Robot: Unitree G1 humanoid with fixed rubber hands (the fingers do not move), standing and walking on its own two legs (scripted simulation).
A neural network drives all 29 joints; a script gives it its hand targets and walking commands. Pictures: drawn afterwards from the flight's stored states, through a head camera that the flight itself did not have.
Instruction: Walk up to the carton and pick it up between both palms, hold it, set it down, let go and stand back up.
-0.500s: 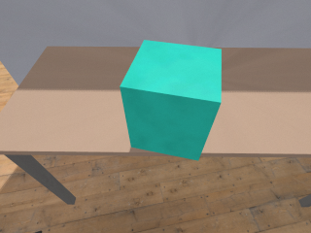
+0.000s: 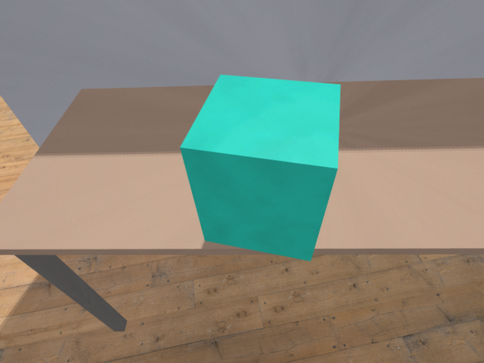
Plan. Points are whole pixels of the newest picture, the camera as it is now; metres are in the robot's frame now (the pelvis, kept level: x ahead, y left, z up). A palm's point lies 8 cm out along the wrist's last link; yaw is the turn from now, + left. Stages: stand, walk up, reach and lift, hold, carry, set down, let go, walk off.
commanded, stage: walk up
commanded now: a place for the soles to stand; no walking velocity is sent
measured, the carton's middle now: (266, 169) +0.44 -0.02 +0.08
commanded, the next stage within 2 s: reach and lift in 0.86 s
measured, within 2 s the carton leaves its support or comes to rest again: neither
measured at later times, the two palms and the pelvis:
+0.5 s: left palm out of the picture +0.09 +0.33 -0.07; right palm out of the picture +0.09 -0.33 -0.09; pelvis +0.00 -0.01 +0.00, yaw +0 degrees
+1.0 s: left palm out of the picture +0.11 +0.32 -0.07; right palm out of the picture +0.10 -0.34 -0.10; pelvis -0.01 -0.01 -0.01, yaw +0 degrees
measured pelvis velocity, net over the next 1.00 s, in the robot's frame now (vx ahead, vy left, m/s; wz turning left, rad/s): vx -0.01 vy -0.01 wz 0.00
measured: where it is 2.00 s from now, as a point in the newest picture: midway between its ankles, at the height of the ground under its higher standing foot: outside the picture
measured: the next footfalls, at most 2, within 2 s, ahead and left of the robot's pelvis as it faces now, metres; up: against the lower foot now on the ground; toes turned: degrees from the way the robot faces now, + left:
none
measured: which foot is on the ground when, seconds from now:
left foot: down 0.00-1.00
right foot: down 0.00-1.00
